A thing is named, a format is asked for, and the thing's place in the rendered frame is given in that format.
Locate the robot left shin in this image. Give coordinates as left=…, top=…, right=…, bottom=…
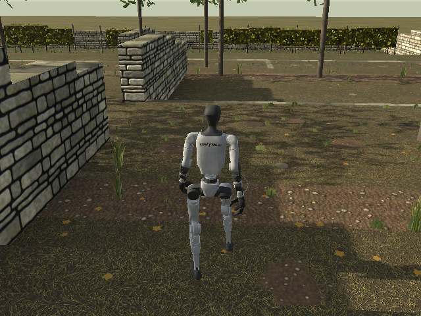
left=189, top=224, right=201, bottom=271

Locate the robot right forearm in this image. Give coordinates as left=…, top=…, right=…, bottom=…
left=232, top=162, right=244, bottom=198

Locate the left robot hand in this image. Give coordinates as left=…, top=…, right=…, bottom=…
left=179, top=181, right=193, bottom=194

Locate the robot right foot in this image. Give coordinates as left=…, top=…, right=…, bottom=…
left=225, top=242, right=234, bottom=251

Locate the robot right upper arm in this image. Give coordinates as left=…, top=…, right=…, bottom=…
left=226, top=134, right=239, bottom=172

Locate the robot left forearm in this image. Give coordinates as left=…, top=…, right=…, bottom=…
left=179, top=158, right=189, bottom=183

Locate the robot left upper arm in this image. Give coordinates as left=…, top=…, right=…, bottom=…
left=182, top=132, right=198, bottom=168

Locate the right robot hand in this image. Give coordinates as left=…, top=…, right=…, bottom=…
left=229, top=196, right=245, bottom=216

